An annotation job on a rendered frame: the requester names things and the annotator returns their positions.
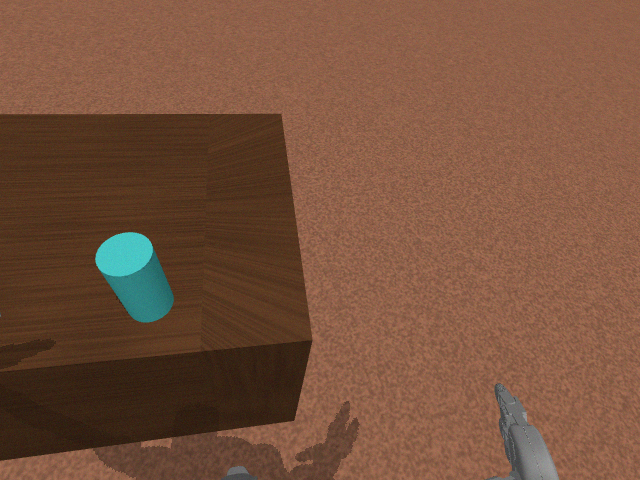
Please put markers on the right robot hand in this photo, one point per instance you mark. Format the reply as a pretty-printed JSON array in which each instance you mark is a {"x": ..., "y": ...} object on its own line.
[{"x": 524, "y": 446}]

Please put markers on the can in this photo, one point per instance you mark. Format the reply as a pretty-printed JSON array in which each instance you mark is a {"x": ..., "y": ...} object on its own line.
[{"x": 131, "y": 267}]

